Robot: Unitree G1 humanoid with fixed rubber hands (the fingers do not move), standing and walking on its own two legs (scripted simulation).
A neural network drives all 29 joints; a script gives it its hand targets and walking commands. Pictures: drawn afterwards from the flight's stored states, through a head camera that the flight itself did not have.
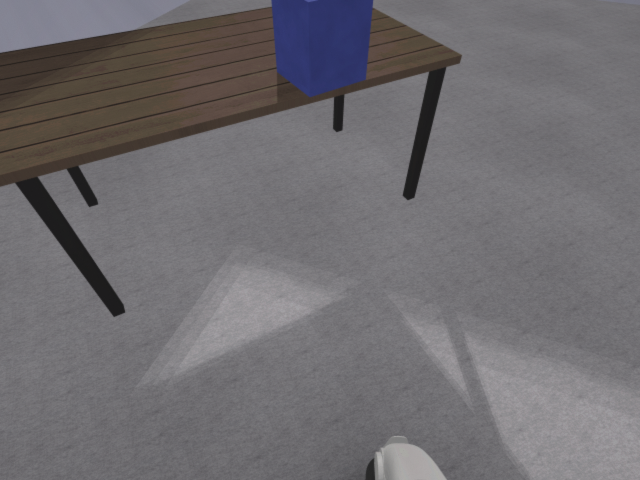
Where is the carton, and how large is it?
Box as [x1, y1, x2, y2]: [271, 0, 372, 96]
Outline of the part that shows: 271,0 277,71 309,96 365,79 372,0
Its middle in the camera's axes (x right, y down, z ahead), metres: +0.00 -0.62 +1.16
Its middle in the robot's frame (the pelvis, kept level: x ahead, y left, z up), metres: +1.29 -0.04 +0.03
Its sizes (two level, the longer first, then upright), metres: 0.210 0.200 0.250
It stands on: a table, 0.67 m high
